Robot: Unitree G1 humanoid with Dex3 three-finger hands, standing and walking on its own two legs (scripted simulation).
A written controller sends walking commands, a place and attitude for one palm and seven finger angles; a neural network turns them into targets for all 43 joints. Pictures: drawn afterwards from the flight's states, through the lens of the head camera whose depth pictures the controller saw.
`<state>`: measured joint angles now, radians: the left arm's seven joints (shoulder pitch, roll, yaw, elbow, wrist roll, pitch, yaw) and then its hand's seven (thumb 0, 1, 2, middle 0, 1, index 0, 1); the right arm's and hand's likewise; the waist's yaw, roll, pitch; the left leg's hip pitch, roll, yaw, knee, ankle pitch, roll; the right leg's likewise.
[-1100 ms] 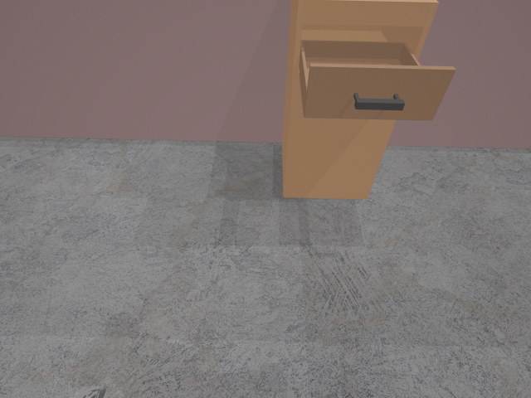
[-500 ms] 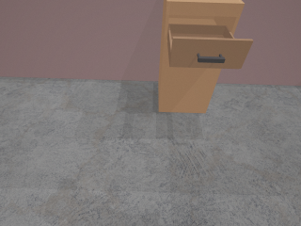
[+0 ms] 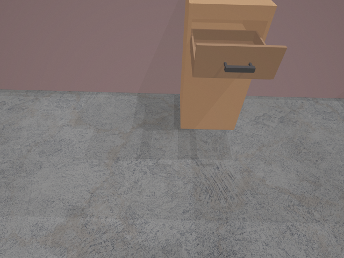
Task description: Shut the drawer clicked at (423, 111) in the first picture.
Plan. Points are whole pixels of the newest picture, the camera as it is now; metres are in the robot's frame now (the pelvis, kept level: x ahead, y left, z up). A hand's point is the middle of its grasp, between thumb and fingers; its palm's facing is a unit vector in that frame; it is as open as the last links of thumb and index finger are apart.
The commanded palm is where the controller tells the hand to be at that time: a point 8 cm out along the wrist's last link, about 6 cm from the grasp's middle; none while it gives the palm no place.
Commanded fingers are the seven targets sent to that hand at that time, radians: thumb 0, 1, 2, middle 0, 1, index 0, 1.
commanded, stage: look at it before walking up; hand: left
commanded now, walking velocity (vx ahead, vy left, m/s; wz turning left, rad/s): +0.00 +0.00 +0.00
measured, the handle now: (238, 66) +0.90 -0.25 -0.01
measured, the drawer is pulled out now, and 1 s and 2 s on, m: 0.30 0.30 0.30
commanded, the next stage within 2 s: walk to a spot facing it in 0.34 s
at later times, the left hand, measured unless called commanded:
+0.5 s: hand out of the picture +0.07 +0.25 -0.16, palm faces -0.03 -0.94 -0.33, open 7.4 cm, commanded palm none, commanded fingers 0.00 0.90 0.90 -0.20 -0.30 -0.20 -0.30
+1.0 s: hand out of the picture +0.05 +0.15 -0.17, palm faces -0.18 -0.95 -0.24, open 7.4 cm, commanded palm none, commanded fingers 0.00 0.90 0.90 -0.20 -0.30 -0.20 -0.30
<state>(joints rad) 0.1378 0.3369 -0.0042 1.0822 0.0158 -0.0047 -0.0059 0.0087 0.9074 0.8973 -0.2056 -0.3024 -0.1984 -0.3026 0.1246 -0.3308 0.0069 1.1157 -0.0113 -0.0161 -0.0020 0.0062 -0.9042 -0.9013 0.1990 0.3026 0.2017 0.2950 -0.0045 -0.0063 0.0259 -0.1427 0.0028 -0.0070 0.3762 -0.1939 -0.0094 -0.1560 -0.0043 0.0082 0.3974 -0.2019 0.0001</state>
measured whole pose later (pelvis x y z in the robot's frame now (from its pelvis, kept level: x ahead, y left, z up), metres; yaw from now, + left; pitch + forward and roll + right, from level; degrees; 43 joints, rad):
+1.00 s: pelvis -0.02 -0.03 -0.01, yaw -14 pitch +0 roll +2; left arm 0.28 0.18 0.04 0.93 0.02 0.03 0.00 0.01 0.91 0.90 -0.21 -0.30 -0.20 -0.30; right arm 0.13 -0.23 -0.05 0.97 -0.01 0.05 -0.02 0.01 -0.91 -0.90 0.20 0.30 0.20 0.29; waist 0.03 0.01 0.10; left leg -0.47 0.04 0.01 1.08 -0.38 -0.06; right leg -0.31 0.07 0.05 0.54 -0.23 -0.08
